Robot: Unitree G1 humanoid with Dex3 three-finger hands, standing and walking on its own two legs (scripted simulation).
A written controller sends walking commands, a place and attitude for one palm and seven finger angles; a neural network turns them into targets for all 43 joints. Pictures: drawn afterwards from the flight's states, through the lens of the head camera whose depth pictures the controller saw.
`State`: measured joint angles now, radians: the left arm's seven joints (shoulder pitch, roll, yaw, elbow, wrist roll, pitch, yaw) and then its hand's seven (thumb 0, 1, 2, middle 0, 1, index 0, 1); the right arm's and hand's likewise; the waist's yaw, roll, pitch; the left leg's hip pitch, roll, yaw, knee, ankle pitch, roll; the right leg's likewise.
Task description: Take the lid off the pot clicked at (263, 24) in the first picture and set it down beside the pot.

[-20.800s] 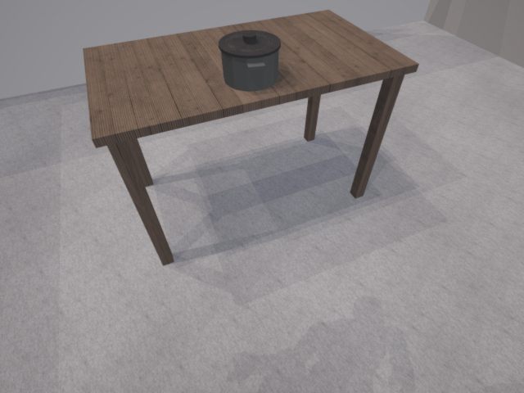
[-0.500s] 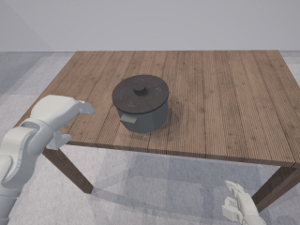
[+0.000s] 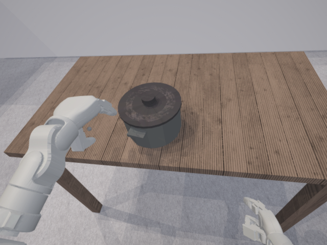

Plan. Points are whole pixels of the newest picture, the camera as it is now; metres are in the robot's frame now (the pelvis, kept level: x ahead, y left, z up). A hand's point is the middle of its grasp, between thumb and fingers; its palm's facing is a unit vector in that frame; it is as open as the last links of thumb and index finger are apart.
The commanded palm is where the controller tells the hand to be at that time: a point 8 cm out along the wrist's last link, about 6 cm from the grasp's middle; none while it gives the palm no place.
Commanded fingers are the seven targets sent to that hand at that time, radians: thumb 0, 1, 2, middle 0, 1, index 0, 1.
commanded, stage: move the open hand above the knob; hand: left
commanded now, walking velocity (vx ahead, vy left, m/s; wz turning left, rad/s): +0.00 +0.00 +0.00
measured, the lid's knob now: (148, 98) +0.50 +0.09 +0.09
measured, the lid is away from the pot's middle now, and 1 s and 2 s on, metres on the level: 0.00 0.00 0.00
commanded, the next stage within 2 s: none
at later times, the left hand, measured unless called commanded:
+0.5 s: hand (103, 91) +0.42 +0.18 +0.18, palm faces -0.09 -0.05 -0.99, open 10.0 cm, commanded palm +0.38 +0.17 +0.22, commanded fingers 0.00 -0.30 1.44 -0.84 -0.08 -0.84 -0.08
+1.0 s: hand (138, 101) +0.43 +0.10 +0.14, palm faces -0.24 +0.04 -0.97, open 10.0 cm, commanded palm +0.43 +0.12 +0.22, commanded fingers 0.00 -0.30 1.44 -0.84 -0.08 -0.84 -0.08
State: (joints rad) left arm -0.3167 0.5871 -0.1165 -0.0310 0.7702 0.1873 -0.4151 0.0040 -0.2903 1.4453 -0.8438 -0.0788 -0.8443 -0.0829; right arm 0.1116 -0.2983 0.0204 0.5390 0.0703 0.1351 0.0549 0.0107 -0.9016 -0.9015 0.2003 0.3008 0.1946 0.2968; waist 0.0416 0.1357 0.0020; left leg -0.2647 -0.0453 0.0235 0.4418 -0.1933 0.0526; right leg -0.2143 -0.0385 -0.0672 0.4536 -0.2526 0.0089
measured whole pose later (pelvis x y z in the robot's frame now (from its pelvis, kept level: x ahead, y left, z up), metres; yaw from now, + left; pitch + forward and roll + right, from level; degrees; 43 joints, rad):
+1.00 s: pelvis +0.01 -0.01 +0.00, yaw +0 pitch +3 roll +0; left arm -0.74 0.45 -0.38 0.33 0.84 0.25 -0.38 0.00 -0.29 1.44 -0.85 -0.08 -0.85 -0.08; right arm 0.13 -0.28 0.02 0.61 0.08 0.15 0.03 0.01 -0.90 -0.90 0.20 0.30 0.19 0.30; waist -0.02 0.11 0.00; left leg -0.29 -0.04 0.03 0.46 -0.22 0.05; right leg -0.25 -0.04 -0.06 0.49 -0.29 0.00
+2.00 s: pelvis +0.02 -0.01 +0.00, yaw -1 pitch +3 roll +1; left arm -0.93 0.42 -0.34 0.59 0.85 0.24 -0.36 0.00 -0.29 1.44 -0.85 -0.08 -0.85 -0.08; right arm 0.14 -0.27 0.03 0.63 0.08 0.14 0.00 0.01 -0.90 -0.90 0.20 0.30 0.19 0.30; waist -0.04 0.08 -0.03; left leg -0.28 -0.04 0.03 0.44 -0.21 0.04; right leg -0.25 -0.03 -0.05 0.48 -0.28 0.00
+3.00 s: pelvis +0.02 -0.01 +0.00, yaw -2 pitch +5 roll +1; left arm -0.92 0.34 -0.34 0.76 0.87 0.26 -0.29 0.00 -0.29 1.44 -0.84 -0.08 -0.85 -0.08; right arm 0.20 -0.26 0.02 0.65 0.07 0.14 0.01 0.01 -0.90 -0.90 0.20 0.30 0.19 0.30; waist -0.06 0.08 -0.04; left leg -0.32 -0.04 0.05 0.44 -0.22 0.05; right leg -0.29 -0.03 -0.04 0.48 -0.28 0.00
